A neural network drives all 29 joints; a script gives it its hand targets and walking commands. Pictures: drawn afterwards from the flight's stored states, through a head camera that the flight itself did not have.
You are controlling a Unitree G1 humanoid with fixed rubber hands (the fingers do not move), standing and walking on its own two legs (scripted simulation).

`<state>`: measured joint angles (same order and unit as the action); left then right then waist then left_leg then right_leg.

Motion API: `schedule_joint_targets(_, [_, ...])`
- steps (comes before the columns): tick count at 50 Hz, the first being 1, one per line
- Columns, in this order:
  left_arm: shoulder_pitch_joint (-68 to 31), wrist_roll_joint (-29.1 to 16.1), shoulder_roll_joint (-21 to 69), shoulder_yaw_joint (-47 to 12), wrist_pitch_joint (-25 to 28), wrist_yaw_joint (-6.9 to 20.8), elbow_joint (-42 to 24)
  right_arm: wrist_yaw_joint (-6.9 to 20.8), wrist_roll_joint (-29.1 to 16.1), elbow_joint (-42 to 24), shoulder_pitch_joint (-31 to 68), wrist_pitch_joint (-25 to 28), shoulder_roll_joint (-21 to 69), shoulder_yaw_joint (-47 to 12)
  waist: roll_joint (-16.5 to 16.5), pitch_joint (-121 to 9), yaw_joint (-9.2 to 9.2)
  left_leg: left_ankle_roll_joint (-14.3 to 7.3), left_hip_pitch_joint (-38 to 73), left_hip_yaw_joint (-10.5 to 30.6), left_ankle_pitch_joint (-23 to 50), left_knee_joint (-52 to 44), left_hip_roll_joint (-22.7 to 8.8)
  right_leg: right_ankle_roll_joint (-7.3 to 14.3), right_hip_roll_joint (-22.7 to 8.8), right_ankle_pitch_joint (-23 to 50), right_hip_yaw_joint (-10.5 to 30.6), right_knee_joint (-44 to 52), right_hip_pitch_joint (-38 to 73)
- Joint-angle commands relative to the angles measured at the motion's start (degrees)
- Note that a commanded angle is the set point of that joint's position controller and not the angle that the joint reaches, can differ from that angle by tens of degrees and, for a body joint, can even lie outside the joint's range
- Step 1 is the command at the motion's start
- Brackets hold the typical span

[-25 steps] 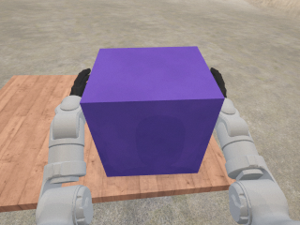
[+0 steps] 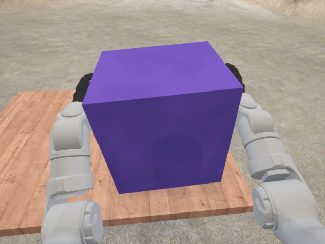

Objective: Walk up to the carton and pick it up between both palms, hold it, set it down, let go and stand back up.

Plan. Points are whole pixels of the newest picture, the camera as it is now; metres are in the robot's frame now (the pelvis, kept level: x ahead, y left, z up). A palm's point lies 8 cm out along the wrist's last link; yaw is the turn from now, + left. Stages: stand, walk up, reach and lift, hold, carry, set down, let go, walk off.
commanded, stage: reach and lift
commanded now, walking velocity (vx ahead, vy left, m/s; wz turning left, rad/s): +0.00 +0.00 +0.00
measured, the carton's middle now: (162, 118) +0.38 -0.01 +0.18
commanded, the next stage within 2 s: hold in 0.68 s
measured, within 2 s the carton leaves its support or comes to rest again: neither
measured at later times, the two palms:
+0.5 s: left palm (80, 99) +0.37 +0.18 +0.24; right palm (236, 86) +0.38 -0.18 +0.27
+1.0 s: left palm (77, 90) +0.36 +0.18 +0.27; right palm (242, 77) +0.37 -0.18 +0.30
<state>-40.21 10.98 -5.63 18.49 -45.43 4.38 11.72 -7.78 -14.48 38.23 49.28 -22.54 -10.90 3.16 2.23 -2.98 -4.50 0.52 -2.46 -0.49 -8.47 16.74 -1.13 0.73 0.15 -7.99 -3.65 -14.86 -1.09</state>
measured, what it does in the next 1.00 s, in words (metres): stands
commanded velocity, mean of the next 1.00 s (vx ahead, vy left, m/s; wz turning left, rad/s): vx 0.00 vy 0.00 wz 0.00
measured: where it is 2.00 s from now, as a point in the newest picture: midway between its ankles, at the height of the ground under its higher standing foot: outside the picture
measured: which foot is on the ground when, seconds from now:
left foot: down 0.00-1.00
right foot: down 0.00-1.00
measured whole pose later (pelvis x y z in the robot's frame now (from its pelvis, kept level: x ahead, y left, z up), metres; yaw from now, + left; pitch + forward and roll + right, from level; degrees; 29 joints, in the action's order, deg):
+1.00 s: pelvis +0.00 +0.00 +0.00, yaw +0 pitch -5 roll -1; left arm -46.0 9.8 -7.8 17.6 -52.9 3.4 14.1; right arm -10.4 -22.1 41.9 57.4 -31.9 -15.6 -1.1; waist 0.7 -7.8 -3.8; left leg 0.8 -4.3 0.1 -9.6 18.8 -1.7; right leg 1.0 1.3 -7.8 -2.4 -14.7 -2.1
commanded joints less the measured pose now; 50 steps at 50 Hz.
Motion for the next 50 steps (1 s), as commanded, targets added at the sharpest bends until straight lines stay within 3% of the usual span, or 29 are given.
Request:
schedule_joint_targets(1, [-41.26,-7.31,25.86,-22.48,4.85,6.95,-9.24,6.65,-5.96,-15.15,38.38,-0.42,34.9,-17.82,-1.3,-19.75,-0.14,-0.6,1.36,-1.17,9.61,-1.12,3.93,-3.63,2.16,13.64,1.39,-0.3,8.03])
schedule_joint_targets(18, [-45.29,-9.25,27.19,-23.72,2.66,5.89,-10.36,7.93,-8.8,-13.22,41.33,-3.3,31.8,-16.58,-4.43,-21.01,-0.48,1.39,2.72,0.04,12.76,-0.16,2.7,-2.06,3.32,10.19,1.58,-0.07,5.03])
schedule_joint_targets(33, [-49.47,-10.18,26.18,-21.88,1.71,5.9,-6.65,7.83,-11.24,-10.09,45.9,-5.61,32.29,-16.16,-3.36,-22.21,0.5,0.64,-0.19,0.21,10.37,-0.32,2.76,-2.2,3.23,11.36,2.83,-0.19,5.75])
schedule_joint_targets(37, [-50.53,-11.89,26.03,-23.05,0.88,5.3,-9.37,7.42,-14.04,-12.37,47.37,-6.84,32.11,-17.78,-3.79,-25.23,0.48,1.08,0.3,0.42,13.84,0.92,2.7,-2.19,3.72,14.53,3.16,-0.98,6.86])
schedule_joint_targets(38, [-48.6,-10.44,25.22,-21.61,0.44,5.49,-6.55,7.23,-13.23,-8.05,43.62,-7.9,29.92,-15.45,-4.43,-21.97,-0.26,1.41,0.43,0.19,12.83,0.32,2.76,-2.04,4.06,12.31,2.87,-0.41,5.89])
schedule_joint_targets(40, [-50.3,-10.89,25.22,-21.62,0.18,6.14,-6.95,7.2,-12.96,-9.15,45.41,-8.18,30.3,-15.07,-4.14,-22.87,0.1,1.08,-0.71,0.05,10.71,-0.09,2.72,-1.96,3.84,9.27,3.04,0.15,5.8])
schedule_joint_targets(42, [-48.81,-10.49,24.61,-21.07,-0.17,6.6,-6.52,6.7,-13.67,-10.58,45.58,-8.69,30.56,-15.82,-3.02,-22.9,0.29,0.95,-0.35,0.24,13.16,0.37,2.94,-2.24,3.89,13.46,3.18,-0.24,7.41])
schedule_joint_targets(44, [-50.29,-10.97,25.13,-22.09,-0.15,6.57,-9.67,6.21,-15.22,-11.36,45.42,-9.33,30.57,-16.49,-5.16,-23.29,-0.12,1.91,0.49,0.48,15.89,1.13,3.09,-2.21,4.08,15.64,3.21,-0.8,7.36])
schedule_joint_targets(45, [-50.39,-10.73,25.07,-21.67,-0.47,6.57,-9.95,6.06,-15.66,-11.9,45.56,-9.61,30.45,-16.9,-4.46,-24.04,0.0,1.86,0.9,0.34,16.35,1.29,3.19,-2.37,4.14,15.69,3.3,-0.7,7.75])
schedule_joint_targets(47, [-51.38,-10.77,24.89,-21.8,-1.1,6.39,-10.8,6.32,-16.29,-11.77,46.49,-10.12,29.98,-17.24,-4.93,-23.56,0.61,1.96,0.47,0.63,15.62,1.05,2.86,-1.93,4.3,13.14,3.24,-0.65,6.79])
schedule_joint_targets(50, [-51.06,-10.39,23.93,-20.2,-1.95,6.85,-8.24,6.35,-15.6,-11.71,47.38,-11.04,30.36,-16.54,-2.89,-20.9,1.1,0.88,-1.88,0.17,11.42,-0.1,2.8,-2.06,4.02,9.99,3.48,-0.03,6.16])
